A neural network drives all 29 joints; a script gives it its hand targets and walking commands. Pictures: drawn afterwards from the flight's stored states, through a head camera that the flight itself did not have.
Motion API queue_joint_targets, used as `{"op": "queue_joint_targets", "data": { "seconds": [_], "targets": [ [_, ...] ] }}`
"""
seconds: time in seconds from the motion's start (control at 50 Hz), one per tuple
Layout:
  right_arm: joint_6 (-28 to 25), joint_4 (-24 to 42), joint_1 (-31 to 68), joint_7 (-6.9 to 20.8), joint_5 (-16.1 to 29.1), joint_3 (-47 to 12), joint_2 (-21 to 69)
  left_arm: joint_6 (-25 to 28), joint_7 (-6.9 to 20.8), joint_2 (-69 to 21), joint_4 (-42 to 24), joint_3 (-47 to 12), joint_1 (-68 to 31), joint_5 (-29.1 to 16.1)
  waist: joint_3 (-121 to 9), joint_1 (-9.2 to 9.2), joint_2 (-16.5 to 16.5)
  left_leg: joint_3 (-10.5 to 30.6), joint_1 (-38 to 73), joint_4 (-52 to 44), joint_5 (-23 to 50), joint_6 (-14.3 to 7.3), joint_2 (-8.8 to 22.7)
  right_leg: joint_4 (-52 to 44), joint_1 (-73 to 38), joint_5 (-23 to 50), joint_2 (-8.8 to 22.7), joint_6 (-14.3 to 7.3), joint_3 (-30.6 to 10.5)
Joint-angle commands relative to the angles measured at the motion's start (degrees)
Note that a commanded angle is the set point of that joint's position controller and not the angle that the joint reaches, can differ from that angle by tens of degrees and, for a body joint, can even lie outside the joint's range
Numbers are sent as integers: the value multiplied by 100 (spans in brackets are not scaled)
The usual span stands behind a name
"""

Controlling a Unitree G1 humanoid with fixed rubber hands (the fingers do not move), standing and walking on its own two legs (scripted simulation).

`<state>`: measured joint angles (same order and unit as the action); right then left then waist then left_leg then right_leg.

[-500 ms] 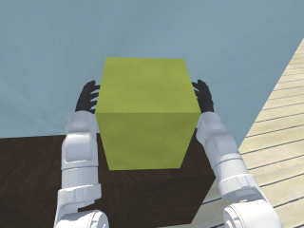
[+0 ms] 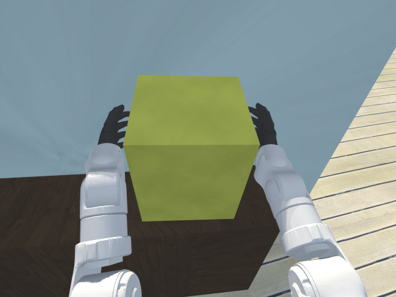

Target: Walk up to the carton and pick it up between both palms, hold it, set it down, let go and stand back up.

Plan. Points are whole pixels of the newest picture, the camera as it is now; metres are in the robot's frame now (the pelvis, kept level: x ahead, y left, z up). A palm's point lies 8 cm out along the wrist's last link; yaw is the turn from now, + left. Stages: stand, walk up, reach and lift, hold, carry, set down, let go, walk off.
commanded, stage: hold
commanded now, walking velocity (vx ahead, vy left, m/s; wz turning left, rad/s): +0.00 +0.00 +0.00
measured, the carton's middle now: (188, 151) +0.40 +0.00 +0.11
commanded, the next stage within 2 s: none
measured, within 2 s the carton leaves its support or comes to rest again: neither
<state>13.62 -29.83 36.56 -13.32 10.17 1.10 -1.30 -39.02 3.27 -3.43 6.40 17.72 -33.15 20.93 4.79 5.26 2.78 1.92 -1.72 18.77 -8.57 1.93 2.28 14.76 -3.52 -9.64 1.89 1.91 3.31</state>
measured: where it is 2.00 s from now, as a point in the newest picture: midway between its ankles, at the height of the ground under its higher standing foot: outside the picture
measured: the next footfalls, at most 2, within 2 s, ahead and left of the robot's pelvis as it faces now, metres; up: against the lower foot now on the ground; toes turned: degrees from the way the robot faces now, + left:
none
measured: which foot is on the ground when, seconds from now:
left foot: down 0.00-1.00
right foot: down 0.00-1.00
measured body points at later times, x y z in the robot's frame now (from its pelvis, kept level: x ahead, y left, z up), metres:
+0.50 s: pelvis +0.00 +0.00 +0.00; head -0.03 +0.02 +0.45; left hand +0.38 +0.15 +0.17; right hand +0.38 -0.16 +0.17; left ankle +0.03 +0.14 -0.75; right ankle -0.01 -0.14 -0.75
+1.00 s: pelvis +0.01 +0.00 +0.00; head -0.02 +0.02 +0.45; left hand +0.39 +0.15 +0.17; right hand +0.38 -0.15 +0.17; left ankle +0.03 +0.14 -0.75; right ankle -0.01 -0.14 -0.75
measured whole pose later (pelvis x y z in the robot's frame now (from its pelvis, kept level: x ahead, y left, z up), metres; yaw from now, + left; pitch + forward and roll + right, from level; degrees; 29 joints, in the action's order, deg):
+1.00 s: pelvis +0.01 +0.00 +0.00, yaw +0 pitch -9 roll -1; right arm 13.8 -27.3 35.5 -14.1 11.4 -0.5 -2.0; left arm -39.3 3.2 -3.8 3.5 17.1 -31.6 20.8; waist 4.2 5.3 2.9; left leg 1.7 -0.8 19.0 -9.7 2.1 2.5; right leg 14.8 -4.5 -10.5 1.8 1.9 3.1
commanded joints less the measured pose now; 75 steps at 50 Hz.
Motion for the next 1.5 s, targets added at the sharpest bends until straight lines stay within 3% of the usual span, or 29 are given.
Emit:
{"op": "queue_joint_targets", "data": {
  "seconds": [0.0, 0.08, 0.1, 0.14, 0.16, 0.18, 0.2, 0.22, 0.32, 0.4, 0.56, 0.6, 0.62, 0.68, 0.74, 0.76, 0.8, 0.82, 0.86, 0.9, 0.96, 0.98, 1.04, 1.08, 1.1, 1.3, 1.34, 1.4, 1.48],
  "targets": [
    [-277, 1876, 4120, 426, 307, -2443, 3282, 435, 676, -3114, -399, -3046, -3454, -945, -2341, 80, -295, -503, 1013, 97, 1638, 53, -532, -46, -272, 1555, -570, 170, 366],
    [-299, 1481, 4332, 570, 235, -2187, 3086, 347, 654, -3110, -425, -2939, -3736, -827, -2192, 59, -480, -471, 956, -26, 1299, 59, -392, -132, 125, 577, -558, 54, 444],
    [-308, 1635, 4205, 584, 205, -2171, 3093, 332, 630, -3076, -415, -2940, -3587, -832, -2097, -47, -401, -520, 863, -75, 1375, 63, -379, -177, -43, 720, -546, 35, 341],
    [-399, 1714, 4509, 560, 244, -2137, 3086, 390, 698, -3243, -412, -3009, -3750, -932, -2270, 111, -303, -534, 900, -13, 1316, 95, -429, -115, -122, 753, -590, 34, 392],
    [-398, 1954, 4464, 544, 314, -2255, 3184, 415, 665, -3195, -381, -2962, -3617, -957, -2433, -74, -308, -515, 842, 0, 1462, 68, -432, -75, -236, 952, -556, 68, 356],
    [-460, 1941, 4464, 554, 293, -2207, 3145, 461, 629, -3261, -620, -3221, -3796, -1084, -2551, 125, -449, -507, 887, 85, 1631, 108, -473, -36, -137, 1152, -570, 92, 392],
    [-466, 2093, 4712, 554, 424, -2422, 3259, 467, 619, -3239, -535, -3110, -3749, -1014, -2850, 12, -349, -509, 987, 165, 1748, 78, -463, -25, -259, 1336, -559, 108, 382],
    [-392, 1742, 4401, 553, 299, -2293, 3161, 462, 579, -3244, -465, -3078, -3747, -916, -2582, 101, -524, -432, 1096, 83, 1662, 98, -424, -16, 8, 1054, -581, 64, 395],
    [-271, 1535, 4051, 512, 323, -2337, 3089, 337, 662, -3025, -331, -2848, -3394, -855, -2276, 5, -261, -509, 1013, 39, 1547, -23, -497, -42, -265, 1457, -519, 152, 280],
    [-266, 1259, 3980, 521, 178, -2048, 3081, 284, 793, -2985, -239, -2760, -3549, -783, -1752, 146, -298, -584, 795, -165, 1131, 12, -464, -145, -199, 994, -492, 109, 372],
    [-467, 1989, 4594, 604, 342, -2333, 3250, 484, 604, -3216, -493, -3115, -3787, -1017, -2542, -20, -407, -476, 792, 15, 1358, 17, -465, -24, -165, 947, -557, 92, 367],
    [-427, 1931, 4641, 555, 223, -2295, 3316, 468, 608, -3178, -473, -3049, -3904, -988, -2684, 65, -190, -520, 751, 52, 1211, -22, -476, -121, -228, 910, -526, 84, 312],
    [-285, 1261, 4265, 579, 126, -2155, 3190, 472, 629, -3031, -198, -2796, -3876, -847, -2152, 49, -246, -525, 762, -118, 898, -51, -496, -116, 36, 571, -534, 103, 346],
    [-349, 1327, 4305, 593, 135, -2154, 3258, 490, 648, -3044, -242, -2728, -3893, -806, -2188, -9, -255, -521, 780, -132, 869, -57, -450, -76, -53, 543, -540, 86, 381],
    [-416, 1693, 4430, 542, 276, -2328, 3350, 493, 622, -3131, -363, -2838, -3647, -923, -2536, -97, -223, -555, 929, 24, 1585, -50, -498, -22, -177, 1284, -545, 109, 364],
    [-415, 1566, 4354, 540, 250, -2293, 3262, 516, 634, -3137, -317, -2850, -3805, -864, -2487, 47, -336, -525, 1036, 47, 1510, -5, -495, -28, -91, 1212, -563, 117, 411],
    [-434, 2106, 4296, 470, 406, -2548, 3230, 452, 620, -3122, -430, -2928, -3279, -922, -2746, -85, -259, -505, 1140, 241, 2159, 25, -514, 83, -407, 2110, -597, 134, 316],
    [-405, 2367, 4553, 438, 455, -2769, 3330, 437, 660, -3057, -425, -2953, -3348, -937, -2739, -128, -127, -498, 1012, 186, 2002, 3, -561, 129, -478, 2107, -555, 221, 318],
    [-357, 2033, 3915, 374, 334, -2594, 3309, 463, 669, -3210, -756, -3177, -3359, -976, -2714, 133, -266, -476, 976, 227, 2015, 57, -537, 94, -437, 2172, -568, 206, 337],
    [-266, 1981, 3915, 380, 416, -2666, 3217, 393, 664, -3024, -786, -3010, -3333, -927, -2323, -66, -246, -512, 1029, 129, 1904, 40, -537, 93, -361, 2004, -573, 213, 356],
    [-223, 1660, 3878, 401, 388, -2465, 3104, 362, 725, -3000, -841, -3123, -3569, -883, -2055, 217, -406, -480, 1055, 117, 1724, 72, -469, 72, -180, 1557, -549, 177, 435],
    [-215, 1825, 3924, 418, 413, -2449, 3105, 290, 754, -2973, -724, -2910, -3360, -831, -1934, -17, -352, -496, 912, 40, 1609, 47, -456, -18, -274, 1487, -540, 151, 368],
    [-259, 2111, 3819, 388, 475, -2491, 3105, 253, 756, -3068, -1066, -3171, -3185, -896, -2300, 123, -487, -413, 1251, 173, 2354, 144, -419, 50, -358, 1799, -595, 121, 406],
    [-285, 2363, 4113, 394, 493, -2531, 3069, 237, 746, -3067, -672, -3122, -3066, -866, -2061, 49, -374, -497, 967, 84, 1855, 100, -525, -39, -405, 1795, -526, 148, 315],
    [-294, 2370, 3956, 398, 503, -2663, 3132, 298, 742, -2992, -1065, -3178, -3204, -969, -2229, 59, -181, -525, 1020, 130, 1943, 62, -510, 7, -504, 2000, -545, 236, 311],
    [-420, 2028, 4332, 518, 332, -2295, 3140, 429, 657, -3051, -928, -3191, -3846, -1102, -2656, 112, -401, -544, 899, 105, 1507, 75, -447, 1, -84, 1089, -558, 51, 353],
    [-416, 1941, 4672, 579, 211, -2231, 3174, 445, 630, -3087, -359, -2950, -3874, -1014, -2412, -95, -245, -557, 622, -153, 795, -57, -445, -139, -16, 328, -509, 65, 322],
    [-374, 1370, 4501, 658, 96, -1982, 3188, 492, 631, -2969, -300, -2797, -4118, -868, -2087, -95, -422, -546, 507, -241, 445, -60, -403, -19, 54, 49, -497, 61, 364],
    [-476, 1482, 4906, 654, 52, -1848, 3103, 398, 666, -3176, 341, -2633, -3763, -779, -2329, -43, -272, -580, 594, -186, 355, -71, -453, -168, -33, 105, -494, 25, 360]
  ]
}}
